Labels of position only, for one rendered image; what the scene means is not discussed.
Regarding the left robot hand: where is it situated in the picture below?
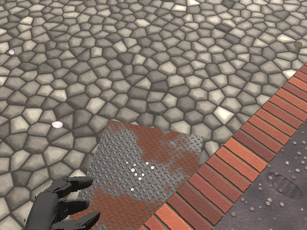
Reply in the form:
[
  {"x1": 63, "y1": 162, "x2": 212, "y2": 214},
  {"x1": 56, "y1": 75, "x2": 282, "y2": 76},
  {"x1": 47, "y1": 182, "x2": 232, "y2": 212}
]
[{"x1": 24, "y1": 175, "x2": 101, "y2": 230}]

